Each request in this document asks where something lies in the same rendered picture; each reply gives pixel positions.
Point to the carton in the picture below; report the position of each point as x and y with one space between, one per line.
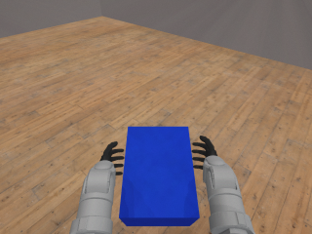
158 186

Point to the robot right hand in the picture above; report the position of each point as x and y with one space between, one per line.
208 146

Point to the robot left hand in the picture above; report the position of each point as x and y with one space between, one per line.
108 152

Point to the robot left forearm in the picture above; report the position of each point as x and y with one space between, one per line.
96 200

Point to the robot right forearm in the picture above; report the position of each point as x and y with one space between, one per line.
227 210

